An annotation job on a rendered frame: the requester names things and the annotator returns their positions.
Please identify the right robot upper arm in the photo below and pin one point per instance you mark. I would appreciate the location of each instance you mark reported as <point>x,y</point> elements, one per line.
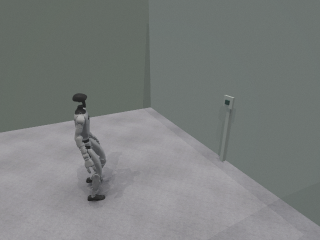
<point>80,121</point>

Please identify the robot head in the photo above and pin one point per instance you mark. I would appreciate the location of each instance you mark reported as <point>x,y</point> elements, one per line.
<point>80,97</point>

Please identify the robot right forearm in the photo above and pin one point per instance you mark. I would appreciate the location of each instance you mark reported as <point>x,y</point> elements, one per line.
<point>80,144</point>

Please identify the robot right hand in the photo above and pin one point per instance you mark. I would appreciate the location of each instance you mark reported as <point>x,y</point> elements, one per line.
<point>89,163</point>

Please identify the robot left hand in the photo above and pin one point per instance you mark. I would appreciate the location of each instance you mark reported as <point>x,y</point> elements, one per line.
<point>95,138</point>

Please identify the panel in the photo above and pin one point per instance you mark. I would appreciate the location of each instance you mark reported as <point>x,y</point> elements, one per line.
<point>227,126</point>

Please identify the right robot shin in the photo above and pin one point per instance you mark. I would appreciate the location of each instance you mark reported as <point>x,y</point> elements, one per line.
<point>95,184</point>

